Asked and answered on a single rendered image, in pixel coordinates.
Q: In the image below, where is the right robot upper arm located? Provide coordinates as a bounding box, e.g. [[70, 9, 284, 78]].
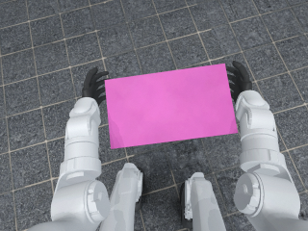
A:
[[233, 171, 308, 231]]

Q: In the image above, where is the robot left forearm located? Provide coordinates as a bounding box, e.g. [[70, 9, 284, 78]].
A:
[[50, 97, 102, 220]]

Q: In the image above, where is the right robot shin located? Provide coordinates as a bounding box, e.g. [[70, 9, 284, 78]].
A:
[[184, 172, 212, 219]]

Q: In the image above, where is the robot right hand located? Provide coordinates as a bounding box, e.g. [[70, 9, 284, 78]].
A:
[[225, 61, 252, 103]]

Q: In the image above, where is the carton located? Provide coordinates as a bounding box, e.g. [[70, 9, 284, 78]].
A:
[[104, 64, 238, 149]]

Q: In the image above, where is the right robot foot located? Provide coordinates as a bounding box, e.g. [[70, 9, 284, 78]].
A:
[[179, 182, 193, 229]]

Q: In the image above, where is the left robot upper arm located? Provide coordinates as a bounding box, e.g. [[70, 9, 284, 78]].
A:
[[26, 179, 111, 231]]

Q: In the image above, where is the robot left hand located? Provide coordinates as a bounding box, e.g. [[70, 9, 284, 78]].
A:
[[82, 67, 111, 107]]

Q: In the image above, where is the robot right forearm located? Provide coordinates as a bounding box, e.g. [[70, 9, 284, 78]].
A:
[[235, 90, 300, 212]]

